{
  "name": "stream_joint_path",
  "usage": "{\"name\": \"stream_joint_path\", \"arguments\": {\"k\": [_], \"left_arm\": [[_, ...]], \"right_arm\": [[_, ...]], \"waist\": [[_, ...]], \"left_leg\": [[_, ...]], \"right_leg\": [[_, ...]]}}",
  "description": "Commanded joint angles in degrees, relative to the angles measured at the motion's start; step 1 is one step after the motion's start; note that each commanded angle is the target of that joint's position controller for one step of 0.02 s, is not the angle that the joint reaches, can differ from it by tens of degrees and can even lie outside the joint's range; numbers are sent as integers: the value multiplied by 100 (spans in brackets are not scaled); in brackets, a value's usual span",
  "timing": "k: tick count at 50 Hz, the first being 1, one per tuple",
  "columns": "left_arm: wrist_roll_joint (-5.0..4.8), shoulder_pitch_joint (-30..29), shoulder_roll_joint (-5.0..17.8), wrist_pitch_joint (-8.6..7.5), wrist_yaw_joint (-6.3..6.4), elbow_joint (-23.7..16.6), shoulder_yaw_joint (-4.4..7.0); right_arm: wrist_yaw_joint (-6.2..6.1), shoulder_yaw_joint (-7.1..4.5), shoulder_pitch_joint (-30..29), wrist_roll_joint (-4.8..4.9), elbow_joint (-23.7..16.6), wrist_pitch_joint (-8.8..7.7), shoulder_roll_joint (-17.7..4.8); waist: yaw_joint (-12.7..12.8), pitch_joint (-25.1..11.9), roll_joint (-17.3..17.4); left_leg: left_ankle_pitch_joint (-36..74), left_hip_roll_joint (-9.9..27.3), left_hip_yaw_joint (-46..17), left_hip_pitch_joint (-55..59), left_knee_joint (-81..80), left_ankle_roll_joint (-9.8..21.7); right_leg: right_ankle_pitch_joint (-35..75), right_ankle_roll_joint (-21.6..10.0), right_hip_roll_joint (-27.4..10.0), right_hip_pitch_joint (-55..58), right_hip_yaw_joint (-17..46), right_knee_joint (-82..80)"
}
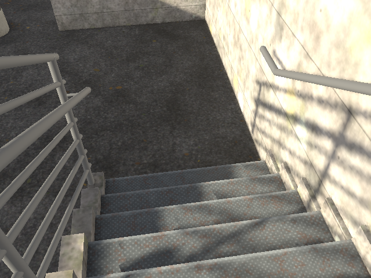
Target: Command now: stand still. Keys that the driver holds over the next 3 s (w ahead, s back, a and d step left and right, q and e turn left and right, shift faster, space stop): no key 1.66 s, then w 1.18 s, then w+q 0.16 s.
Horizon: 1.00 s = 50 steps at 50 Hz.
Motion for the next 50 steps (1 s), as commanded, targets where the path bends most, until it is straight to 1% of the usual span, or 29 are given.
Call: {"name": "stream_joint_path", "arguments": {"k": [1, 2, 3, 5, 6, 7, 8, 9, 10, 12, 15, 16, 19, 20, 21, 22, 23, 24, 25, 27, 28, 31, 32, 34, 35, 37, 42, 49, 50], "left_arm": [[270, 2163, -493, -182, -97, 808, -211], [465, 2026, -106, -241, -90, 864, -209], [441, 1916, 174, -223, -91, 884, -77], [376, 1366, 166, -126, -119, 771, -133], [521, 903, 822, -32, 12, 741, 18], [501, 632, 367, 16, 97, 686, -101], [524, 606, 63, 104, 249, 695, -230], [424, 596, -118, 200, 383, 580, -355], [314, 817, -135, 240, 481, 622, -371], [191, 1127, -294, 298, 476, 713, -365], [318, 1399, 143, 346, 296, 896, -143], [276, 1314, 60, 412, 248, 915, -124], [170, 1685, -199, 451, 123, 1153, -162], [114, 1532, -82, 413, 95, 1128, -104], [117, 1637, -312, 289, 43, 1140, -92], [115, 1555, -559, 240, 127, 1089, -125], [193, 1379, -312, 234, 218, 1200, -34], [291, 1160, -291, 283, 289, 1165, 9], [378, 1222, -343, 355, 316, 1222, 33], [405, 1423, -460, 355, 309, 1183, 34], [340, 1373, -438, 310, 319, 1242, 51], [224, 1187, -386, 191, 263, 1257, 88], [297, 1120, -487, 153, 264, 1217, 53], [360, 917, -339, 179, 266, 1155, 92], [206, 979, -336, 182, 265, 1202, 117], [125, 1045, -373, 261, 269, 1310, 103], [158, 786, -359, 352, 259, 1420, 122], [172, 533, -264, 343, 322, 1567, 134], [193, 625, -298, 340, 279, 1590, 118]], "right_arm": [[158, 56, -491, -128, -150, -135, 448], [229, 124, 126, 29, -313, -219, 704], [239, 118, 210, 14, -313, -244, 471], [156, 33, -146, -27, -412, -181, 73], [110, 73, -109, 10, -654, -77, 115], [93, 3, -462, 11, -782, 0, -194], [79, -35, -952, -86, -972, 119, -286], [98, -16, -1297, -152, -1089, 245, -146], [151, 28, -1574, -207, -1176, 312, 89], [320, 51, -1539, -135, -1122, 407, 366], [509, 11, -1161, -96, -817, 341, 349], [539, 52, -1055, -103, -683, 311, 415], [551, 52, -1005, -238, -484, 319, 442], [554, 30, -631, -265, -404, 310, 281], [519, 43, -195, -268, -291, 253, 129], [512, -80, -385, -275, -158, 132, -142], [524, -59, -604, -287, -288, 72, -43], [522, -12, -708, -300, -257, -13, 47], [541, 43, -802, -264, -249, -67, 144], [527, -62, -652, -206, -271, -139, -4], [493, -28, -643, -223, -239, -116, 104], [395, -102, -320, -107, -156, -77, -36], [369, -156, -316, -61, -109, -69, -129], [297, -151, -237, -14, -93, -62, -105], [299, -197, -1, 93, 84, -67, -234], [315, -199, 138, -26, 148, -24, -153], [383, -210, 77, -46, 241, 21, -149], [332, -264, -2, -40, 353, 61, -109], [360, -287, 34, -70, 350, 71, -73]], "waist": [[609, -61, -706], [-41, -121, -951], [-63, -293, -733], [-256, -777, 93], [-554, -1015, -368], [-612, -720, -3], [-500, -356, 17], [-430, -151, 179], [-273, -61, 240], [-44, 125, -292], [-28, 595, -1009], [-1, 810, -1019], [4, 846, -247], [-98, 905, -143], [-31, 512, 62], [102, 724, 585], [8, 913, 692], [47, 873, 879], [120, 777, 1061], [70, 790, 1312], [-2, 764, 1318], [-241, 322, 1012], [-270, 296, 1032], [-317, 44, 937], [-253, 161, 976], [-329, 75, 837], [-283, 223, 484], [-223, 394, 348], [-233, 314, 133]], "left_leg": [[-1158, -351, 98, -2329, 3617, 28], [-692, -441, -1189, -3104, 4051, 117], [-149, -451, -1442, -3624, 4117, 83], [640, -380, -1667, -3573, 4471, 81], [891, -83, -1960, -3205, 4116, -165], [1014, 45, -2294, -3204, 3635, -362], [1482, 11, -2055, -3024, 2864, -536], [1958, 143, -1692, -2767, 1738, -675], [2468, 297, -1433, -2595, 828, -708], [2474, 423, -995, -1352, -1354, -654], [1621, 173, -391, 779, -2293, -398], [1372, 176, -312, 894, -2911, -272], [1646, 225, -415, 1610, -4188, -5], [1631, 490, -678, 1658, -4460, 136], [2285, 951, -1014, 2154, -4429, 276], [1192, 1052, -1363, 1195, -4849, 394], [620, 1008, -1501, 503, -5262, 332], [417, 1048, -1551, 171, -5543, 253], [432, 1030, -1536, 91, -5664, 182], [499, 1088, -1713, 248, -5911, -32], [1071, 969, -1669, 585, -5814, -84], [2567, 991, -1676, 1642, -5473, 4], [3164, 978, -1655, 1762, -5446, 13], [4112, 992, -1597, 2046, -5322, 72], [4849, 1069, -1647, 2093, -5206, 31], [5513, 1064, -1549, 2356, -5123, 41], [4916, 950, -1395, 2004, -5293, 137], [3982, 750, -1141, 1745, -5388, 262], [3588, 800, -1153, 1746, -5406, 334]], "right_leg": [[2232, -538, -718, 2446, 447, 149], [3429, -713, -1175, 2364, 1041, 1275], [3057, -884, -1374, 2343, 1308, 1329], [1535, -916, -1449, 1692, 1544, 1188], [-1266, -1707, -2247, 791, 3060, 476], [-1445, -1975, -2335, 531, 3173, 576], [-2199, -1966, -1906, 49, 2850, 525], [-3344, -1696, -1409, -265, 2407, 409], [-4123, -1421, -1199, -210, 2268, 228], [-5584, -1051, -821, -454, 2106, -331], [-6514, -1039, -899, -1646, 1904, -1051], [-6768, -982, -869, -1653, 1872, -1107], [-6363, -636, -628, -1358, 1644, -717], [-5648, -478, -515, -1162, 1483, -312], [-5089, -329, -375, -1141, 1309, 177], [-4312, -166, -299, -759, 1020, -53], [-4012, -24, -296, -217, 914, 138], [-3778, 54, -332, 205, 880, 242], [-3751, 100, -361, 508, 847, 226], [-3763, 148, -382, 510, 840, 228], [-3620, 186, -441, 394, 857, 88], [-3495, 295, -411, 107, 757, 17], [-3399, 356, -388, 59, 689, 74], [-3217, 388, -362, 184, 688, 117], [-3138, 416, -439, 208, 704, 15], [-3109, 393, -410, 232, 661, 135], [-2966, 345, -474, 603, 610, 124], [-2900, 317, -505, 783, 569, 33], [-3026, 284, -489, 859, 526, 71]]}}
